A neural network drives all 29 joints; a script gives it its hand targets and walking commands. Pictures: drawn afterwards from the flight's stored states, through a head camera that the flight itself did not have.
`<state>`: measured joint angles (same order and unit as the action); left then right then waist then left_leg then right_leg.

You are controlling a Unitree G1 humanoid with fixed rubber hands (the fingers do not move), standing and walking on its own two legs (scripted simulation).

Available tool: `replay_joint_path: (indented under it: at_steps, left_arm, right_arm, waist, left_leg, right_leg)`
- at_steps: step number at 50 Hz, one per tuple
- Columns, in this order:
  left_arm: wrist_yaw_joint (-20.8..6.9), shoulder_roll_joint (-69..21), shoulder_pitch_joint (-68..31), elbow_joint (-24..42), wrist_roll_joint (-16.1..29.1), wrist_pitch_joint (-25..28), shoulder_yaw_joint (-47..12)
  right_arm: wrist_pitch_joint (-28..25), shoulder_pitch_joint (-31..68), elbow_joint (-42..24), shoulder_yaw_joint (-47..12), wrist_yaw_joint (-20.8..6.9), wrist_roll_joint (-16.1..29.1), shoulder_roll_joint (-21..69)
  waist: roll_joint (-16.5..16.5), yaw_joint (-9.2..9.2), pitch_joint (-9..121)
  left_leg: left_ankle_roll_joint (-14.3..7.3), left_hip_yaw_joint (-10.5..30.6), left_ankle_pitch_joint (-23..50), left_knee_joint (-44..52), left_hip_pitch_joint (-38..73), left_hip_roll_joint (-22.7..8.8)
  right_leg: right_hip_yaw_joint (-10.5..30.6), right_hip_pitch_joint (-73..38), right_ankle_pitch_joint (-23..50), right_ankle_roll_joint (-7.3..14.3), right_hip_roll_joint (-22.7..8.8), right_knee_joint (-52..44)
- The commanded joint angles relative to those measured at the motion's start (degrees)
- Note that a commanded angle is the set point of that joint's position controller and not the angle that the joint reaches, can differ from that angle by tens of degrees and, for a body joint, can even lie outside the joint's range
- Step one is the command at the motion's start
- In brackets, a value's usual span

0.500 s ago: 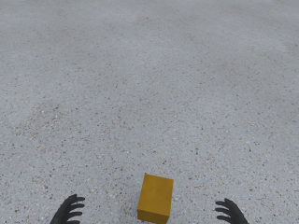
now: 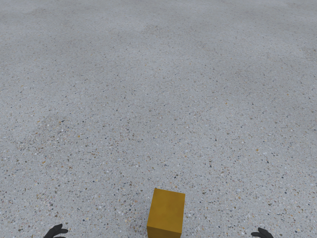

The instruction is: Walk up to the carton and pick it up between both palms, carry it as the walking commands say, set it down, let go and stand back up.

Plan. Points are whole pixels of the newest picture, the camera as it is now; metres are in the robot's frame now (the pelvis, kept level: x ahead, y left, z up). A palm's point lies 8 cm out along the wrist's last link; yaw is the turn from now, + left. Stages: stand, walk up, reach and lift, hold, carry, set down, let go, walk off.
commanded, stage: stand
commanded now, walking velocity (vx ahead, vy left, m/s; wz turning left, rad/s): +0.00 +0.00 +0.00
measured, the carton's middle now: (166, 216) +0.42 -0.04 -0.66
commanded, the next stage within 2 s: none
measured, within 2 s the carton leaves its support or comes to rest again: neither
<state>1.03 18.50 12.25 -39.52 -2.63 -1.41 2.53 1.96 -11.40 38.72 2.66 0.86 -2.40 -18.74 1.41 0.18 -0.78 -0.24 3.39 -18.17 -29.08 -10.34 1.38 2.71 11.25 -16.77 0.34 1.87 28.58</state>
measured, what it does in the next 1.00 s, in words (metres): stands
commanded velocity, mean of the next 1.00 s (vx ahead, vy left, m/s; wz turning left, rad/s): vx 0.00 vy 0.00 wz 0.00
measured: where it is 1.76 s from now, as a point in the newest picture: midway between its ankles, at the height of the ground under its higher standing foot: outside the picture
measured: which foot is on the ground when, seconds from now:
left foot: down 0.00-1.00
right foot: down 0.00-1.00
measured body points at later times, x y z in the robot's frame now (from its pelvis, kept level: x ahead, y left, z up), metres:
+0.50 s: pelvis +0.01 -0.01 +0.01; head +0.01 -0.01 +0.46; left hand +0.12 +0.29 -0.10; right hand +0.14 -0.30 -0.10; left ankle -0.03 +0.12 -0.74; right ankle -0.02 -0.12 -0.74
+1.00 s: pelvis -0.01 -0.01 +0.01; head -0.01 -0.01 +0.46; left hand +0.09 +0.31 -0.10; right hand +0.10 -0.31 -0.11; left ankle -0.03 +0.12 -0.74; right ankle -0.02 -0.12 -0.74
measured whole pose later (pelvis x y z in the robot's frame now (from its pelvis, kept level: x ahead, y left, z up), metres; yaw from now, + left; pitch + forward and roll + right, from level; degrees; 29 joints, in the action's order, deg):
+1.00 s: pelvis -0.01 -0.01 +0.01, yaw +1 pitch -2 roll +0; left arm 0.8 21.1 8.0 -56.7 -1.4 0.1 1.1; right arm -0.7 -8.7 55.3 0.0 1.5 -1.3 -21.8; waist 0.8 -0.4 -1.3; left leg 0.4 3.9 -13.3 -21.0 -5.3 0.7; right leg 1.8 6.2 -12.4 0.8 1.7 20.9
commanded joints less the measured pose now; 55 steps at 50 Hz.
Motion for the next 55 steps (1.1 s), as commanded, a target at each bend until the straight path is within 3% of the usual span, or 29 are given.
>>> replay_joint_path:
  at_steps: [1,17,55]
  left_arm:
    - [0.41,7.53,-2.46,2.08,0.11,1.37,1.53]
    - [0.58,9.88,-3.38,-5.93,0.78,1.65,1.02]
    - [-0.12,12.51,-6.40,-15.72,1.44,2.16,0.20]
  right_arm:
    - [-1.78,3.01,-2.12,1.24,0.42,0.09,-7.01]
    - [-2.52,2.89,5.75,-0.01,1.23,0.65,-9.81]
    - [-3.28,4.71,14.92,-0.97,0.75,1.20,-12.61]
  waist:
    - [-1.44,-0.09,3.70]
    - [-1.13,-0.32,3.14]
    - [-1.16,-0.60,0.44]
  left_leg:
    - [0.46,3.30,14.61,3.86,1.67,-4.23]
    - [0.03,4.02,20.99,5.41,3.38,-5.42]
    - [-0.72,5.27,14.01,11.45,3.10,-6.87]
  right_leg:
    - [3.27,-0.67,13.83,-0.08,-4.79,-4.79]
    - [3.63,-5.01,21.23,0.16,-5.88,-6.08]
    - [5.00,-5.58,12.81,0.87,-7.36,-11.16]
